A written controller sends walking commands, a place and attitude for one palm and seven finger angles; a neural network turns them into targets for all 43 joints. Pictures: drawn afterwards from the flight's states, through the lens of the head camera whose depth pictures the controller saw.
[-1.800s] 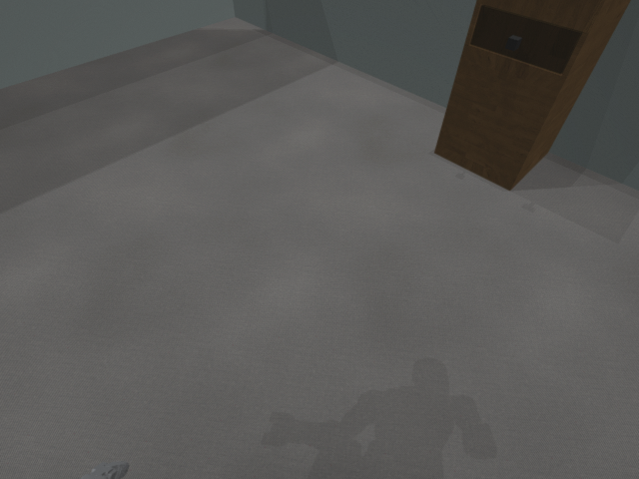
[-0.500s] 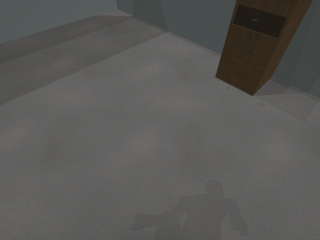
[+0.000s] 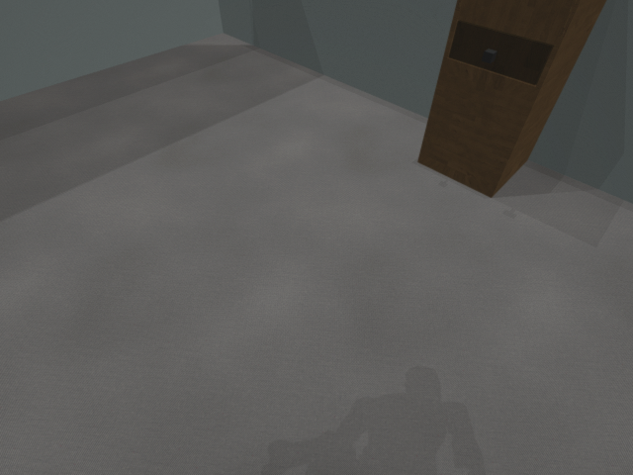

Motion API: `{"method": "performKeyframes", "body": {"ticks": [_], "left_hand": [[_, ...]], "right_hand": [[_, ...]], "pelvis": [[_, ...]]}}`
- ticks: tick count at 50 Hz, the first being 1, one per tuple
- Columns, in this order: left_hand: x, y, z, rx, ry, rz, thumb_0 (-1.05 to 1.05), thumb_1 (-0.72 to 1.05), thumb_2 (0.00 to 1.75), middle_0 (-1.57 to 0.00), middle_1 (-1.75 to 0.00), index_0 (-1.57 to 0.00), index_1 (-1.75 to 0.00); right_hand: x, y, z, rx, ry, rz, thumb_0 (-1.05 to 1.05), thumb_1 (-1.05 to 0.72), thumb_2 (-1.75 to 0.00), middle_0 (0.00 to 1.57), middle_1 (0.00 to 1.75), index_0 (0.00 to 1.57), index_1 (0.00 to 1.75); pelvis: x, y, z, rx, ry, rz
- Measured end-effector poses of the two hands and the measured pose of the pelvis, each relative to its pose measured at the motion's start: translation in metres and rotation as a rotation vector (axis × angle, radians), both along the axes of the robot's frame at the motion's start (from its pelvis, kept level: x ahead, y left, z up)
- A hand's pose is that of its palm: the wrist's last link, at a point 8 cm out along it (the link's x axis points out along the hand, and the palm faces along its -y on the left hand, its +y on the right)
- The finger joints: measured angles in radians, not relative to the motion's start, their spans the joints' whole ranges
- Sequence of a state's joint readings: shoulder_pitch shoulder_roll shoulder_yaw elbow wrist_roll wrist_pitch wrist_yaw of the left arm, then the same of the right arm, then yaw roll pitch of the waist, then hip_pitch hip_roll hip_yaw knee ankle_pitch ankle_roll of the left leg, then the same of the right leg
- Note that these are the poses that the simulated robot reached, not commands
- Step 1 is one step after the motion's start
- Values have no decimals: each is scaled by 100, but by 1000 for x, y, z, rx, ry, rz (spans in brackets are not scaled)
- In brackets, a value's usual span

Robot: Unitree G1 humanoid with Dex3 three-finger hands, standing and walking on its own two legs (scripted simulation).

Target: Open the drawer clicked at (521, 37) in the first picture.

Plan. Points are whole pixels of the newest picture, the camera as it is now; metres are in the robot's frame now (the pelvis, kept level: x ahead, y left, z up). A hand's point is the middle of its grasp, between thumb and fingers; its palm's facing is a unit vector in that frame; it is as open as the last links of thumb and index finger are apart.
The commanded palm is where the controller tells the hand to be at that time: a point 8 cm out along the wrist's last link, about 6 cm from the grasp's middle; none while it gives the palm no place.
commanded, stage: walk to a spot facing it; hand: left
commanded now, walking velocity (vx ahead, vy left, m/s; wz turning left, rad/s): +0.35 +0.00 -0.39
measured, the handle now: (491, 54) +1.68 -0.58 -0.12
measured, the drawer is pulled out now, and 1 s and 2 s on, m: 0.00 0.00 0.00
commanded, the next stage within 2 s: turn to face it in 2.00 s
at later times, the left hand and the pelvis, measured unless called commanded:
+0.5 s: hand out of the picture +0.05 +0.17 -0.18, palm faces -0.03 -0.99 -0.14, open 7.4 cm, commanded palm none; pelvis +0.16 +0.01 -0.02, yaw -9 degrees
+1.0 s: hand (282, 280) +0.51 +0.11 -0.16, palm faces -0.29 -0.93 -0.23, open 7.3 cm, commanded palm none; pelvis +0.36 -0.03 -0.02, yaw -18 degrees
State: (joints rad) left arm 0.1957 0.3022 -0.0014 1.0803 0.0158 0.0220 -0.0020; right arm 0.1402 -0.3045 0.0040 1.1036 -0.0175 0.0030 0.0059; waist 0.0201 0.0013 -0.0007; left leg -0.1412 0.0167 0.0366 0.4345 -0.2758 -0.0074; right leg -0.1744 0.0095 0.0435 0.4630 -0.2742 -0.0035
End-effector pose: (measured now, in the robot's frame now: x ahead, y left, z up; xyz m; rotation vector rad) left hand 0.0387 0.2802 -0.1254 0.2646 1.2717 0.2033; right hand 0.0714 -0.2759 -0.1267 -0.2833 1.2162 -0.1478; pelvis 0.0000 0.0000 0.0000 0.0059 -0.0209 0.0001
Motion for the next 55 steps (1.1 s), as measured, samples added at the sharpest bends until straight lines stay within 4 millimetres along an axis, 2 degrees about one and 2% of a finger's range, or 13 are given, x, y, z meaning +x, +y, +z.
{"method": "performKeyframes", "body": {"ticks": [9, 12, 16, 20, 24, 27, 29, 33, 36, 44, 47, 50, 55], "left_hand": [[-2, -49, -26, -88, 123, -2, 0, 91, 90, -20, -30, -20, -30], [0, -64, -27, -101, 111, 34, 0, 91, 90, -20, -30, -20, -30], [-12, -79, -19, -122, 196, 57, 0, 91, 90, -20, -30, -20, -30], [-17, -82, -12, -149, 329, 56, 0, 91, 90, -20, -30, -20, -30], [4, -69, -17, -161, 406, 59, 0, 91, 90, -20, -30, -20, -30], [39, -48, -35, -156, 415, 44, 0, 91, 90, -20, -30, -20, -30], [78, -34, -42, -138, 377, 12, 0, 91, 90, -20, -30, -20, -30], [182, -20, -37, -107, 201, -69, 0, 91, 90, -20, -30, -20, -30], [259, -22, -24, -97, 64, -126, 0, 92, 90, -19, -30, -19, -30], [415, -71, 1, -96, -110, -295, 0, 92, 90, -19, -30, -19, -30], [458, -98, -2, -94, -141, -350, 0, 91, 90, -19, -30, -19, -30], [481, -118, -6, -106, -164, -356, 0, 91, 90, -19, -30, -20, -30], [479, -124, -6, -100, -73, -299, -1, 94, 90, -20, -30, -20, -30]], "right_hand": [[-40, 11, -35, 81, 122, -139, 1, -91, -89, 20, 30, 20, 30], [-40, 13, -36, 90, 202, -144, 1, -91, -89, 20, 30, 20, 30], [4, 17, -27, 99, 164, -144, 1, -91, -90, 20, 30, 20, 30], [79, 26, -17, 117, 24, -148, 1, -91, -90, 20, 30, 20, 30], [157, 41, -11, 120, -114, -130, 1, -91, -90, 20, 30, 20, 30], [199, 50, -17, 92, -201, -134, 1, -91, -90, 20, 30, 20, 30], [207, 56, -17, 86, -207, -157, 0, -91, -90, 20, 30, 20, 30], [192, 67, -17, 102, -119, -229, 0, -92, -89, 20, 30, 20, 30], [178, 59, -14, 81, -59, -302, -1, -95, -89, 20, 30, 20, 30], [148, 51, -23, 123, 123, -430, 0, -94, -90, 20, 30, 20, 30], [146, 47, -33, 154, 188, -473, 0, -93, -90, 20, 30, 20, 30], [158, 40, -37, 180, 243, -482, 1, -92, -90, 20, 30, 20, 30], [227, 17, -24, 168, 176, -466, 1, -92, -90, 20, 30, 20, 29]], "pelvis": [[44, -15, -18, -6, 13, -61], [62, -20, -18, -10, 19, -58], [87, -18, -9, 1, 23, -90], [115, -10, -5, 2, 31, -122], [152, 3, -12, -3, 27, -143], [183, 16, -28, -17, 18, -174], [196, 20, -29, -6, 2, -194], [224, 22, -17, 6, -3, -220], [246, 21, -8, 17, 9, -238], [308, 0, -3, 35, 20, -290], [334, -19, -11, 33, 18, -306], [355, -35, -15, 11, 15, -309], [397, -49, -2, -1, 21, -320]]}}
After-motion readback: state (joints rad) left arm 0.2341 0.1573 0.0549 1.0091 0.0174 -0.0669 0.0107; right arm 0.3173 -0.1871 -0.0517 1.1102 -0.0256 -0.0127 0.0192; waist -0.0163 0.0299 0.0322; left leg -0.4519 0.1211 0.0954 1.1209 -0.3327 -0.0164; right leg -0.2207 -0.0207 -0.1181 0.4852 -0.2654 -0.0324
